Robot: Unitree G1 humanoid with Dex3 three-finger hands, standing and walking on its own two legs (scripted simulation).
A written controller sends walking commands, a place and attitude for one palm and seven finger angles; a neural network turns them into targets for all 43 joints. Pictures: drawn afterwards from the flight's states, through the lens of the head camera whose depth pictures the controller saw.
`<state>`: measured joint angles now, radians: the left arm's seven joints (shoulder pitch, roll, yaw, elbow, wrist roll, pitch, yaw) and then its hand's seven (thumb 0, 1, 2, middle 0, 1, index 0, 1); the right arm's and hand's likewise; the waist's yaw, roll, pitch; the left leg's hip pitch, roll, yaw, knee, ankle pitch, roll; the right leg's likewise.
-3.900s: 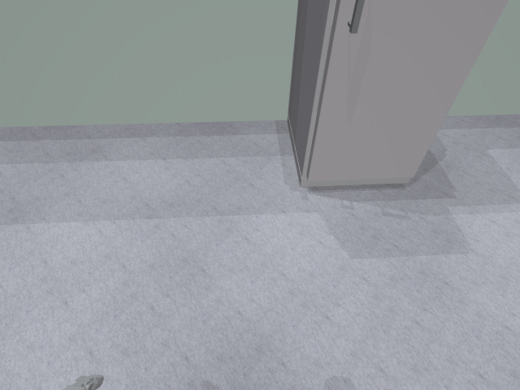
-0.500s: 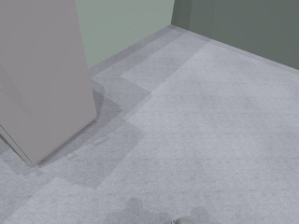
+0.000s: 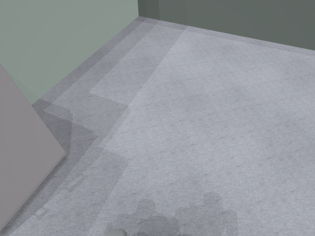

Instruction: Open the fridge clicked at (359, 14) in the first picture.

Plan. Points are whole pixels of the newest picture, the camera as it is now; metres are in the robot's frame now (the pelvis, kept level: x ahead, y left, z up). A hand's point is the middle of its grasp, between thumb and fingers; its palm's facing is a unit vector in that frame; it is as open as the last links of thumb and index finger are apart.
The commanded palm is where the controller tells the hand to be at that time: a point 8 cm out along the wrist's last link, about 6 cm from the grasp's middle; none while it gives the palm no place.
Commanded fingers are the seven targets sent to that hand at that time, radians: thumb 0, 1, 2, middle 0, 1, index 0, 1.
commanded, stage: turn to face it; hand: left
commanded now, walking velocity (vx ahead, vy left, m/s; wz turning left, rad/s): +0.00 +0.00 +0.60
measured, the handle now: out of the picture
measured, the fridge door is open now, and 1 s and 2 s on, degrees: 0 0 0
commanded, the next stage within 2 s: take the last steps up to it in 1.84 s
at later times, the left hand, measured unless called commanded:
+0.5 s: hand out of the picture +0.15 +0.25 -0.17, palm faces +0.25 -0.94 -0.22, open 7.4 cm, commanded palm none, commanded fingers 0.00 0.90 0.90 -0.20 -0.30 -0.20 -0.30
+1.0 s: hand out of the picture +0.12 +0.18 -0.14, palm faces +0.50 -0.83 -0.25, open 7.4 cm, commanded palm none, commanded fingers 0.00 0.90 0.90 -0.20 -0.30 -0.20 -0.30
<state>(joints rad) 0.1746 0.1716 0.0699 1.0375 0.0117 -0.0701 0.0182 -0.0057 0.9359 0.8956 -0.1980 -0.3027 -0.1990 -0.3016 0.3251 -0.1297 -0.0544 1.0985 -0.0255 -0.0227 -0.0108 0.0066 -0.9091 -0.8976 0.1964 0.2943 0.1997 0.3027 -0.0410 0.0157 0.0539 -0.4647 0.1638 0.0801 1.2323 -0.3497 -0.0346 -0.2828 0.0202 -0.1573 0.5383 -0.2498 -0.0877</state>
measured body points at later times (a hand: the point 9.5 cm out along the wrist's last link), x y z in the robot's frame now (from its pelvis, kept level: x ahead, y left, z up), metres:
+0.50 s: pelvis +0.13 +0.04 +0.00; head +0.16 +0.06 +0.45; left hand +0.14 +0.30 -0.15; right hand +0.25 -0.18 -0.14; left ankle +0.19 +0.14 -0.73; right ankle +0.15 -0.12 -0.66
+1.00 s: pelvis +0.14 -0.02 +0.01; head +0.18 -0.03 +0.46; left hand +0.09 +0.22 -0.12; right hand +0.35 -0.22 -0.14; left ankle +0.08 +0.11 -0.67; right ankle +0.20 -0.12 -0.73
